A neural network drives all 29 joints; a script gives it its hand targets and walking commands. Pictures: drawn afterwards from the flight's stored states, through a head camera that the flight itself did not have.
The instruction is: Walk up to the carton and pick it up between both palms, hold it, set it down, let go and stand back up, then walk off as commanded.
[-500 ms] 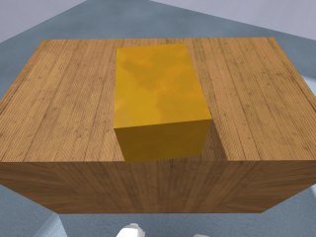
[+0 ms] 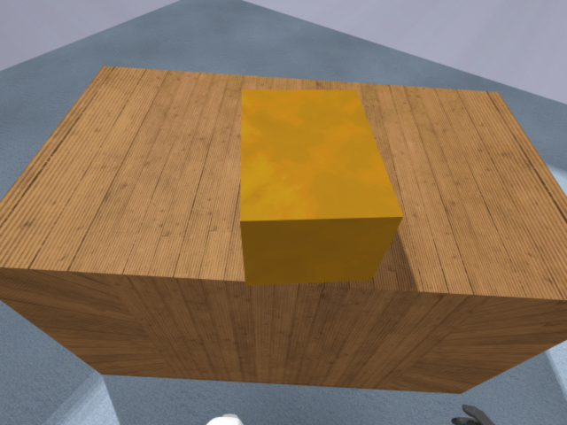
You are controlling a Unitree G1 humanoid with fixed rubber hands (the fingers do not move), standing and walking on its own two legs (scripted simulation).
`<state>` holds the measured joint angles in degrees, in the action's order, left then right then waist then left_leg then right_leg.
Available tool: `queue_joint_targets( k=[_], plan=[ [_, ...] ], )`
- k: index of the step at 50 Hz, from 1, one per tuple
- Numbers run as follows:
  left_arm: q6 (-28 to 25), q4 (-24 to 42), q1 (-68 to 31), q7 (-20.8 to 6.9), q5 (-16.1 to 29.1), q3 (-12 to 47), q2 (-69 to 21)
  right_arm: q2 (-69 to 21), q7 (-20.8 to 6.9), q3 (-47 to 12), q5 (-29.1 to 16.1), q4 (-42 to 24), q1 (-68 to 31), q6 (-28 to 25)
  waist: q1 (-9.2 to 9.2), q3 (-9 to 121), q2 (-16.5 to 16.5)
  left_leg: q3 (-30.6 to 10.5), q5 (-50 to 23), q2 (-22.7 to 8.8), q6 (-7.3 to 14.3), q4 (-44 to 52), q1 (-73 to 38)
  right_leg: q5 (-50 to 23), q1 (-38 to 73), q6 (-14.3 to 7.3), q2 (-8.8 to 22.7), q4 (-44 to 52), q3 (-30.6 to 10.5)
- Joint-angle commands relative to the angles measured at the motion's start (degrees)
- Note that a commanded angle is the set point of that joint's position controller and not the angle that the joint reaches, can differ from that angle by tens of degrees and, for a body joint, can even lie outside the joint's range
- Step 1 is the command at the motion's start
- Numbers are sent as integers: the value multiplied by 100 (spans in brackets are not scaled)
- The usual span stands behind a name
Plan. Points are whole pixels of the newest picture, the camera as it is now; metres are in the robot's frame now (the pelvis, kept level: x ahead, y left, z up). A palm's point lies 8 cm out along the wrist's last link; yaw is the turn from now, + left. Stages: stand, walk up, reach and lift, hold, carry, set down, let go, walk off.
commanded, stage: walk up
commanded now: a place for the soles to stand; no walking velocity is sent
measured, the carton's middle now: (304, 181) +0.52 -0.02 +0.03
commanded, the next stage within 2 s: stand in 1.24 s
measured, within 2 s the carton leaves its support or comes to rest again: neither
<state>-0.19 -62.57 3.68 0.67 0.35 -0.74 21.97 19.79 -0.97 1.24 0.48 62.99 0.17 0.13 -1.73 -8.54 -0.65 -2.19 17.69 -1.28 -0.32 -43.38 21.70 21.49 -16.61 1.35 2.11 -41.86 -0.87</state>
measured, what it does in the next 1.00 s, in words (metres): stands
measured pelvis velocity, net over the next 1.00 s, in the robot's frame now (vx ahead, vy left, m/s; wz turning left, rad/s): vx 0.03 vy -0.02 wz -0.03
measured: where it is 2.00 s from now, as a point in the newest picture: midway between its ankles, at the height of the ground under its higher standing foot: outside the picture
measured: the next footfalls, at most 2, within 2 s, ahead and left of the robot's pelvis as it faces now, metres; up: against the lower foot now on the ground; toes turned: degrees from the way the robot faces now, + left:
none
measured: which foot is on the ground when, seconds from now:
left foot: down 0.00-1.00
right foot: down 0.00-1.00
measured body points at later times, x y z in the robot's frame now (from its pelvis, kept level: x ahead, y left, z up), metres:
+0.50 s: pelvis +0.01 -0.01 +0.03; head +0.03 -0.01 +0.48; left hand +0.08 +0.30 -0.11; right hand +0.10 -0.30 -0.11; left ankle +0.06 +0.13 -0.71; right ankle +0.02 -0.16 -0.71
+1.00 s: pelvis +0.03 -0.02 +0.03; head +0.05 -0.02 +0.48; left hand +0.14 +0.27 -0.10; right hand +0.11 -0.31 -0.10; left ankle +0.06 +0.13 -0.71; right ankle +0.02 -0.16 -0.71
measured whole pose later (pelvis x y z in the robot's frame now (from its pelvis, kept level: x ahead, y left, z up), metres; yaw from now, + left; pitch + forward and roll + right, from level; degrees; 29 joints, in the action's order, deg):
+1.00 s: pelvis +0.03 -0.02 +0.03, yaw -2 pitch -3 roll +0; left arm -0.5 -65.9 1.6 -0.5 -0.3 -0.7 19.2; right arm 18.7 -1.1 0.5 0.3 67.5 1.6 -0.1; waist 0.9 -5.2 0.0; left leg -0.4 8.8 -2.8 -2.5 -21.0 9.8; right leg 12.3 -6.5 1.9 1.3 -21.2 -1.8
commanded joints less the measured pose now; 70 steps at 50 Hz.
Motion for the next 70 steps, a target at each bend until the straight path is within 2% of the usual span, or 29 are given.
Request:
queue_joint_targets(
  k=[1, 3, 5, 7, 10, 12, 13, 16, 19, 24, 31, 33, 34, 36, 40, 41, 42, 43, 46, 48, 50, 54, 56, 57, 59, 63, 66, 67, 70],
  plan=[
    [-164, 117, 43, 6, -96, -296, 1446, 1399, 80, 259, -19, -433, -627, -84, -11, 842, 517, -954, 1081, -546, 374, 1845, -171, 477, 156, -506, 398, 1636, -610],
    [-183, 116, -138, -8, -124, -343, 1447, 1357, 44, 338, 25, -292, -522, -73, 140, 724, 718, -802, 1151, -469, 242, 1934, -588, 565, -238, -474, 438, 1858, -698],
    [-194, 135, -274, -19, -139, -273, 1325, 1441, 19, 328, 38, -207, -304, -66, 148, 778, 377, -960, 1273, -505, 360, 2119, -542, 956, -70, -433, 344, 1926, -574],
    [-212, 50, -95, -53, -70, -273, 1283, 1330, 14, 327, 55, -237, -444, -95, 75, 916, 795, -725, 871, -493, 288, 2183, -926, 299, -21, -416, 350, 1999, -574],
    [-275, -39, -198, -52, -94, -237, 1295, 1283, 18, 297, 32, -106, -269, -91, 141, 1032, 265, -595, 330, -452, 230, 2084, -1017, 18, 129, -361, 376, 2035, -567],
    [-248, -58, -89, -57, -73, -162, 1112, 1286, 16, 291, -66, -127, -486, -84, 133, 835, 363, -825, 581, -599, 282, 2367, -903, -23, 67, -333, 368, 2192, -490],
    [-245, -80, -182, -50, -120, -254, 1182, 1257, 0, 282, -89, -42, -417, -54, 111, 799, -28, -638, 499, -536, 241, 2293, -939, 180, 117, -348, 446, 2476, -582],
    [-271, -46, -136, -59, -74, -193, 1143, 1280, -12, 269, -15, -32, -273, -79, 151, 978, 376, -410, 330, -491, 171, 2357, -1303, -125, -6, -324, 473, 2375, -659],
    [-259, -96, -311, -27, -84, -214, 1195, 1266, -10, 225, -40, 50, -170, -69, 194, 967, 38, -624, 28, -587, 150, 2554, -1144, -555, 389, -238, 389, 2295, -461],
    [-237, -124, -87, -29, -28, -146, 1051, 1176, 4, 166, -46, 63, -192, -134, 100, 1368, 228, -455, -967, -594, 105, 2517, -1426, -1575, 857, -256, 499, 2230, -450],
    [-187, -88, -331, -44, -59, -165, 1136, 1220, 74, 136, -87, 116, -154, -146, 186, 1286, -161, -428, -1337, -627, 131, 2573, -1554, -1600, 744, -218, 500, 2398, -345],
    [-206, -162, -256, -37, -65, -236, 1123, 1140, 63, 134, -47, 155, -235, -173, 162, 1309, 39, -296, -1804, -657, 81, 2567, -1679, -1880, 906, -197, 462, 2338, -392],
    [-182, -69, -379, -58, -38, -245, 1177, 1200, 69, 132, -68, 175, -61, -172, 170, 1421, -149, -308, -1784, -662, 136, 2466, -1608, -1857, 898, -188, 507, 2350, -335],
    [-170, -41, -396, -39, -24, -177, 997, 1240, 39, 102, -10, 138, -271, -184, 194, 1093, 262, -254, -1485, -621, 92, 2538, -1514, -1667, 643, -187, 534, 2483, -349],
    [-168, 34, -454, -30, -60, -270, 1138, 1146, 55, 137, 10, 120, -199, -146, 175, 1233, -194, -219, -1493, -635, 90, 2470, -1613, -1622, 801, -157, 518, 2573, -377],
    [-181, 14, -556, -19, -59, -235, 1060, 1129, 53, 156, -1, 124, -170, -148, 256, 1280, 342, -112, -1644, -622, 24, 2486, -1676, -1733, 806, -205, 554, 2437, -471],
    [-195, 61, -467, -10, -90, -264, 1152, 1081, 61, 155, 3, 133, -150, -137, 211, 1256, -82, -153, -1864, -637, 32, 2412, -1708, -1899, 746, -211, 509, 2385, -458],
    [-172, 18, -333, -21, -60, -250, 1140, 1151, 64, 127, 2, 72, -215, -156, 201, 1250, 300, -225, -1804, -653, 19, 2457, -1658, -1988, 783, -174, 491, 2428, -361],
    [-165, 27, -398, -36, -72, -288, 1249, 1109, 69, 75, -72, 73, -211, -157, 198, 1426, -195, -159, -1828, -670, 51, 2472, -1827, -2136, 957, -206, 577, 2399, -409],
    [-145, 1, -424, -25, -35, -303, 1171, 1187, 58, 131, 12, 95, -138, -169, 186, 1307, 278, -196, -1850, -637, 23, 2596, -1664, -2085, 1077, -165, 467, 2401, -327],
    [-155, 8, -396, -23, -71, -247, 1088, 1183, 56, 111, -15, -25, -309, -160, 154, 1269, -121, -237, -1914, -719, 132, 2494, -1718, -2115, 905, -193, 460, 2352, -294],
    [-153, 48, -447, -28, -86, -270, 1077, 1211, 75, 121, 28, 67, -235, -140, 195, 1319, 390, -91, -1871, -701, 96, 2422, -1784, -2016, 974, -221, 437, 2439, -404],
    [-168, -38, -259, -9, -51, -227, 1090, 1205, 80, 140, -10, 41, -190, -121, 203, 1189, 227, -120, -1653, -654, 124, 2398, -1713, -1957, 903, -211, 497, 2575, -408],
    [-180, -73, -472, -25, -75, -252, 1180, 1137, 61, 140, -82, 30, -134, -104, 302, 1113, -251, -102, -1519, -615, 88, 2437, -1856, -1752, 636, -188, 544, 2735, -490],
    [-170, 11, -495, -26, -67, -253, 1073, 1102, 66, 122, -10, 55, -119, -107, 298, 1050, 303, -112, -1471, -623, 81, 2474, -1720, -1657, 697, -180, 516, 2623, -435],
    [-181, -58, -363, -49, -94, -236, 1080, 1255, 53, 173, -33, 61, -121, -78, 213, 1291, -6, -123, -1281, -656, 152, 2512, -1839, -1775, 791, -152, 461, 2682, -475],
    [-177, 23, -454, -34, -71, -233, 1067, 1183, 40, 106, -15, 70, -32, -105, 256, 1307, 222, -158, -1310, -629, 72, 2614, -1695, -1671, 939, -154, 392, 2467, -405],
    [-149, -36, -388, -45, -95, -248, 1160, 1321, 62, 132, -56, 44, -272, -79, 106, 1034, -264, -244, -1045, -618, 149, 2604, -1593, -1507, 713, -141, 403, 2545, -405],
    [-141, -86, -276, -40, -101, -201, 1118, 1227, 43, 135, -17, 18, -103, -114, 194, 1129, 213, -162, -1004, -631, 87, 2654, -1724, -1437, 762, -157, 437, 2576, -348]
  ],
)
